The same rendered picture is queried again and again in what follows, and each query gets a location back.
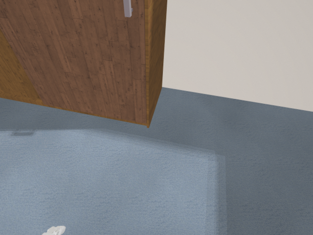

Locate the wardrobe door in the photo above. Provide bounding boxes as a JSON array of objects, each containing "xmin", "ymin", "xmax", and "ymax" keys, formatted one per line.
[
  {"xmin": 0, "ymin": 0, "xmax": 147, "ymax": 124},
  {"xmin": 0, "ymin": 29, "xmax": 41, "ymax": 100}
]

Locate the handle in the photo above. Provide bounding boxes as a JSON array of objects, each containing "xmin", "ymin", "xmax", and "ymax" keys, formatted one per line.
[{"xmin": 123, "ymin": 0, "xmax": 133, "ymax": 17}]

